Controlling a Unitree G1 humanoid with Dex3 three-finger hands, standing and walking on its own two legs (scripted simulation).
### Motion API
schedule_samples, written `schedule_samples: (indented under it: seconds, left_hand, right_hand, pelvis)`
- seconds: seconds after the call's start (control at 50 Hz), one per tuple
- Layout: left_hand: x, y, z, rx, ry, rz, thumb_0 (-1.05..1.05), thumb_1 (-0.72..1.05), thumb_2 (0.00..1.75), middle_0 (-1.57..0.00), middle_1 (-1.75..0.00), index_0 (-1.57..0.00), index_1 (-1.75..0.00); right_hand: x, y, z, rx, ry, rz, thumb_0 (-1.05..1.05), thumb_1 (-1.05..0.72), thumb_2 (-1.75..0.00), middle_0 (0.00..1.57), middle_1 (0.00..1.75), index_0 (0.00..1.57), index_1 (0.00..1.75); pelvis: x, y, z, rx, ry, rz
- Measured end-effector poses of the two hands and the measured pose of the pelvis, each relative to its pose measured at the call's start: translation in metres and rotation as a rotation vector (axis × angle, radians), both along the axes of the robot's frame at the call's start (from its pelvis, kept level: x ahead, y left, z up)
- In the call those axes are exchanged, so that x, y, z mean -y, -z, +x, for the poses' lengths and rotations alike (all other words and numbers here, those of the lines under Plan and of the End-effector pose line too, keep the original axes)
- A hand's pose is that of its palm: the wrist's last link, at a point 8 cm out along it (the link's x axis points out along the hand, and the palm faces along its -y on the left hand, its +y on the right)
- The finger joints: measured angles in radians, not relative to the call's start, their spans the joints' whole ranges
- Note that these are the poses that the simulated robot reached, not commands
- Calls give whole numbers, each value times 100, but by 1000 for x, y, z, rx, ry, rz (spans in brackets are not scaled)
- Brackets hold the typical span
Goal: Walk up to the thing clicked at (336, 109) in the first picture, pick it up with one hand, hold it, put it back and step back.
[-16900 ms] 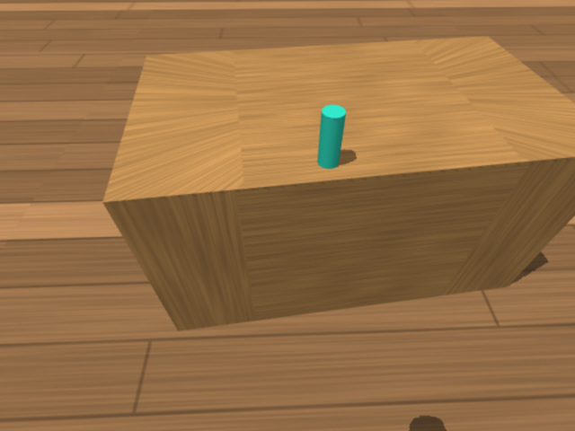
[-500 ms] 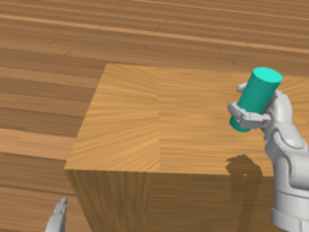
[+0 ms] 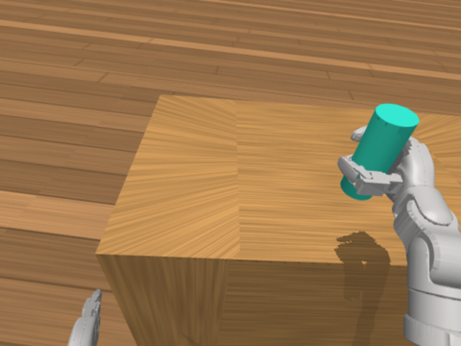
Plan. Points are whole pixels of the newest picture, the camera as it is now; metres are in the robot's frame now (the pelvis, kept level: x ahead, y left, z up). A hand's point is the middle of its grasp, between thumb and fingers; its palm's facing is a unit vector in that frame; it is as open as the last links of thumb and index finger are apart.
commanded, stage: hold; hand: right
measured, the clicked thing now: (374, 155) +0.33 -0.18 +0.24
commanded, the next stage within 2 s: crouch in 0.76 s
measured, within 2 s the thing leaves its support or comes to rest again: neither
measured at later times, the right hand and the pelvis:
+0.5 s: hand (366, 163) +0.33 -0.18 +0.22, palm faces +0.17 +0.99 -0.01, open 7.5 cm; pelvis +0.00 +0.00 +0.00, yaw +0 degrees
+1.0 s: hand (365, 164) +0.33 -0.17 +0.22, palm faces +0.16 +0.99 -0.01, open 7.5 cm; pelvis +0.00 +0.00 +0.00, yaw +0 degrees
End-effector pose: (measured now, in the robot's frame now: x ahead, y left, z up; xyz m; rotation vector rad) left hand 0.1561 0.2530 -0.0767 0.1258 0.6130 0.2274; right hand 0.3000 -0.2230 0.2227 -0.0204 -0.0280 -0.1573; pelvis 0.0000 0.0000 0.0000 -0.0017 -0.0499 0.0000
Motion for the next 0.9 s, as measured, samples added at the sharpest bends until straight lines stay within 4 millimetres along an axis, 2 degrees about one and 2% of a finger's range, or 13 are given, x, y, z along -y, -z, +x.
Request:
schedule_samples:
  seconds: [0.14,0.34,0.44,0.56,0.66,0.8,0.9]
  left_hand:
    - [-3,-8,6,37,-4,10,-1,-54,6,-6,-6,-5,-5]
    - [2,3,0,-20,2,-9,-1,-54,6,-6,-6,-5,-5]
    - [1,0,0,-11,-5,3,-1,-54,6,-6,-6,-5,-5]
    - [-1,-7,4,24,-4,17,-1,-54,6,-6,-6,-5,-5]
    - [0,-3,5,19,-6,-5,-1,-54,6,-6,-6,-6,-5]
    - [3,5,-3,-11,5,-30,-1,-54,6,-6,-5,-5,-5]
    - [-2,2,-6,-13,5,-5,-1,-54,6,-6,-5,-5,-5]
  right_hand:
    - [1,-3,-2,18,-1,8,-2,10,-112,83,117,86,117]
    - [5,4,-3,-16,0,-2,-2,10,-112,83,117,86,117]
    - [6,6,0,-14,5,6,-2,10,-112,83,117,86,118]
    - [2,-4,2,29,2,-1,-2,10,-112,83,117,86,118]
    - [0,-10,2,29,-19,-5,-2,11,-112,83,117,86,118]
    - [4,0,-1,-27,-1,4,-2,11,-113,83,117,86,118]
    - [8,1,-4,-10,28,4,-2,11,-113,83,118,86,118]
  pelvis:
    - [1,0,3,1,1,0]
    - [2,0,3,-3,1,2]
    - [3,0,2,-2,0,1]
    - [2,0,3,0,-2,2]
    - [2,0,3,0,-3,3]
    - [1,0,1,1,-2,2]
    - [-2,0,-2,4,0,0]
